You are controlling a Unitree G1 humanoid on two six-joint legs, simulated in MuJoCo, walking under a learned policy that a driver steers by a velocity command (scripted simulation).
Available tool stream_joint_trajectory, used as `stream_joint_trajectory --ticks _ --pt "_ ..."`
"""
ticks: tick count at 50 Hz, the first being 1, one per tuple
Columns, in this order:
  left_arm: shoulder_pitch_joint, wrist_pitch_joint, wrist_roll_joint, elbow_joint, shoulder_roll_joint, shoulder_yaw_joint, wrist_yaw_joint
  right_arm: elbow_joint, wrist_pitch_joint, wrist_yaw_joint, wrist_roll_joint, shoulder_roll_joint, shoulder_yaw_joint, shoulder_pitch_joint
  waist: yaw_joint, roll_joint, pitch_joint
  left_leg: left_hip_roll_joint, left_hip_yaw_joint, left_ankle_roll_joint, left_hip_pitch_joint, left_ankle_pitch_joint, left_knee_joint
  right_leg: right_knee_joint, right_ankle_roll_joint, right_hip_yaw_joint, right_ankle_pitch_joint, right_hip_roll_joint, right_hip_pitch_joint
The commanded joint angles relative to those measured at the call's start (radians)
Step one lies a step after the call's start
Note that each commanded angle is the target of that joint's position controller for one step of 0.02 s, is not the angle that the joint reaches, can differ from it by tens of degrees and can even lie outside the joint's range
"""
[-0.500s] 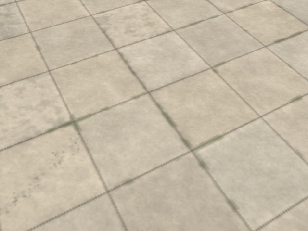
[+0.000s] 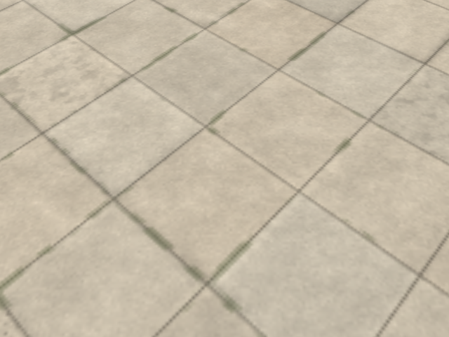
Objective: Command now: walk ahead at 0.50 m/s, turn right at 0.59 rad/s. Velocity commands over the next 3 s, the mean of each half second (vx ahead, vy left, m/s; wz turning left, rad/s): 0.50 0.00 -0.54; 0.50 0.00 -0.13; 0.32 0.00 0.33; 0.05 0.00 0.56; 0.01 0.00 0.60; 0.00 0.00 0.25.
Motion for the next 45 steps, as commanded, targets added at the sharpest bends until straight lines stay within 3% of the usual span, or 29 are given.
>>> stream_joint_trajectory --ticks 1,3,5,9,13,16,17,18,19,20,21,22,23,24,25,28,30,32,35,39,41,42,43,44,45 --pt "0.006 -0.022 0.012 -0.084 0.102 0.02 0.012 -0.077 -0.01 -0.001 -0.016 -0.125 -0.034 0.007 -0.018 -0.038 -0.152 0.07 -0.079 0.009 -0.235 0.095 -0.076 -0.311 -0.202 0.415 0.177 -0.268 0.289" --pt "0.03 -0.027 0.003 -0.08 0.129 0.026 0.025 -0.093 0.011 -0.002 -0.03 -0.096 -0.029 -0.014 -0.026 -0.021 -0.126 0.058 -0.058 -0.023 -0.222 0.139 -0.173 -0.332 -0.209 0.356 0.264 -0.248 0.223" --pt "0.069 -0.027 -0.002 -0.072 0.155 0.033 0.04 -0.122 0.018 -0.006 -0.038 -0.075 -0.021 -0.093 -0.006 -0.025 -0.092 0.037 -0.045 -0.05 -0.247 0.249 -0.314 -0.342 -0.197 0.312 0.278 -0.222 0.197" --pt "0.124 -0.018 -0.007 -0.063 0.154 0.033 0.052 -0.164 0.011 0.009 -0.027 -0.047 -0.006 -0.231 0.05 -0.084 -0.057 -0.033 -0.028 -0.052 -0.172 0.487 -0.618 -0.326 -0.135 0.264 0.156 -0.163 0.158" --pt "0.181 -0.009 -0.013 -0.044 0.149 0.033 0.054 -0.202 -0.002 0.025 -0.013 -0.077 -0.01 -0.294 0.074 -0.106 -0.051 -0.06 -0.05 -0.033 -0.135 0.484 -0.726 -0.253 -0.115 0.346 0.102 -0.198 0.228" --pt "0.173 0.005 -0.01 -0.052 0.153 0.035 0.063 -0.203 -0.019 0.033 -0.011 -0.111 -0.023 -0.251 0.042 -0.142 -0.064 -0.071 -0.052 -0.003 -0.071 0.356 -0.764 -0.162 -0.096 0.425 0.138 -0.225 0.294" --pt "0.155 0.009 -0.009 -0.06 0.144 0.032 0.063 -0.186 -0.024 0.031 -0.013 -0.123 -0.032 -0.182 0.003 -0.154 -0.088 -0.081 -0.033 0.016 0.022 0.345 -0.796 -0.11 -0.081 0.427 0.191 -0.204 0.29" --pt "0.139 0.008 -0.003 -0.071 0.109 0.018 0.061 -0.16 -0.03 0.027 -0.025 -0.155 -0.046 -0.068 -0.051 -0.142 -0.165 -0.048 -0.044 0.053 0.196 0.364 -0.795 0.02 -0.049 0.382 0.261 -0.152 0.259" --pt "0.143 0.005 0.017 -0.093 0.058 -0.004 0.058 -0.144 -0.03 0.021 -0.041 -0.21 -0.058 0.097 -0.113 -0.041 -0.316 0.12 -0.209 0.118 0.466 0.338 -0.763 0.3 -0.009 0.297 0.116 -0.089 0.125" --pt "0.322 -0.008 -0.018 -0.103 -0.008 -0.022 0.056 -0.093 -0.017 0.028 -0.05 -0.283 -0.079 0.198 -0.035 0.336 -0.427 0.332 -0.709 0.3 0.784 0.146 -0.869 0.631 0.064 0.201 -0.38 0.048 -0.248" --pt "0.327 -0.012 -0.035 -0.065 0.092 -0.011 0.059 -0.096 -0.013 0.035 -0.017 -0.183 -0.058 0.193 -0.061 0.242 -0.37 0.338 -0.81 0.293 0.766 -0.088 -0.926 0.762 0.07 0.246 -0.392 -0.02 -0.379" --pt "0.2 -0.009 -0.029 -0.078 0.147 0.002 0.056 -0.109 -0.005 0.031 -0.011 -0.115 -0.04 0.139 -0.089 0.13 -0.23 0.29 -0.64 0.245 0.639 -0.084 -0.938 0.787 0.071 0.232 -0.3 -0.054 -0.414" --pt "0.119 -0.009 -0.013 -0.097 0.142 0.001 0.058 -0.118 0.003 0.03 -0.023 -0.101 -0.03 0.082 -0.073 0.046 -0.154 0.247 -0.51 0.218 0.5 0.027 -0.951 0.762 0.07 0.193 -0.23 -0.089 -0.381" --pt "0.067 -0.013 0.003 -0.116 0.13 0.001 0.057 -0.114 0.009 0.03 -0.03 -0.086 -0.024 0.047 -0.054 0.035 -0.096 0.211 -0.426 0.215 0.389 0.142 -0.972 0.698 0.067 0.185 -0.185 -0.114 -0.357" --pt "0.067 -0.014 0.003 -0.121 0.114 0.002 0.051 -0.111 0.008 0.028 -0.039 -0.073 -0.016 0.036 -0.026 0.055 -0.085 0.178 -0.357 0.206 0.324 0.222 -0.993 0.649 0.062 0.178 -0.16 -0.14 -0.306" --pt "0.074 -0.009 0.001 -0.128 0.06 -0.013 0.043 -0.086 0.0 0.027 -0.023 -0.091 -0.02 0.06 -0.003 0.083 -0.087 0.161 -0.26 0.229 0.278 0.362 -1.043 0.516 0.07 0.128 -0.141 -0.167 -0.274" --pt "0.014 -0.012 0.01 -0.153 0.043 -0.025 0.041 -0.076 0.001 0.021 -0.015 -0.129 -0.029 0.075 -0.013 0.065 -0.078 0.167 -0.212 0.24 0.273 0.419 -1.072 0.399 0.084 0.103 -0.067 -0.181 -0.286" --pt "-0.045 -0.018 0.008 -0.166 0.031 -0.035 0.034 -0.068 0.01 0.016 -0.01 -0.147 -0.032 0.088 -0.032 0.059 -0.071 0.144 -0.147 0.221 0.264 0.436 -1.085 0.268 0.088 0.081 0.049 -0.178 -0.257" --pt "-0.134 -0.024 -0.001 -0.183 0.031 -0.039 0.023 -0.051 0.022 0.016 0.0 -0.162 -0.031 0.132 -0.067 0.066 -0.051 0.119 -0.081 0.191 0.262 0.434 -1.077 0.11 0.092 0.044 0.174 -0.146 -0.189" --pt "-0.222 -0.029 -0.01 -0.221 0.053 -0.035 0.006 -0.021 0.042 0.017 0.008 -0.178 -0.03 0.194 -0.085 0.08 -0.026 0.169 -0.098 0.172 0.354 0.438 -1.033 0.008 0.065 0.029 0.134 -0.12 -0.174" --pt "-0.185 -0.033 -0.007 -0.219 0.079 -0.023 0.002 -0.015 0.054 0.013 0.011 -0.196 -0.034 0.184 -0.042 0.092 -0.043 0.183 -0.091 0.15 0.385 0.551 -0.966 -0.045 0.036 0.012 0.09 -0.096 -0.087" --pt "-0.099 -0.033 0.0 -0.193 0.104 -0.008 0.005 -0.016 0.058 0.009 0.014 -0.195 -0.031 0.171 0.012 0.083 -0.092 0.155 -0.054 0.129 0.375 0.694 -0.863 -0.085 0.013 -0.012 0.102 -0.07 0.05" --pt "0.046 -0.03 0.006 -0.151 0.153 0.018 0.014 -0.019 0.058 0.007 0.007 -0.168 -0.02 0.174 0.077 0.061 -0.186 0.105 -0.007 0.099 0.305 0.744 -0.681 -0.081 -0.019 0.003 0.116 -0.081 0.271" --pt "0.235 -0.023 0.02 -0.124 0.238 0.04 0.028 -0.054 0.051 0.004 -0.026 -0.106 0.007 0.167 0.144 -0.085 -0.34 0.044 0.048 0.053 0.09 0.444 -0.342 -0.052 -0.096 0.256 0.161 -0.303 0.563" --pt "0.249 -0.019 0.019 -0.111 0.29 0.044 0.021 -0.07 0.028 0.009 -0.016 -0.022 0.032 0.267 0.075 -0.33 -0.425 -0.106 0.003 0.013 -0.263 -0.165 -0.056 -0.181 -0.238 0.696 -0.035 -0.476 0.784"
Next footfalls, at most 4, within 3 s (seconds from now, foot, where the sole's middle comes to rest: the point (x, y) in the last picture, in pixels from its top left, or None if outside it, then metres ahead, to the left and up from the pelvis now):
0.38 left None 0.41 0.11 -0.77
0.86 right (311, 284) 0.59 -0.21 -0.77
1.38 left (255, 196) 0.91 -0.06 -0.77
1.84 right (320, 197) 0.90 -0.28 -0.77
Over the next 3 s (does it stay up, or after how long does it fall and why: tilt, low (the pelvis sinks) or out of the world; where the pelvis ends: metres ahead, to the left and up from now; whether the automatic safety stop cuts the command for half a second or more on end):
stays up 0.82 -0.14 0.00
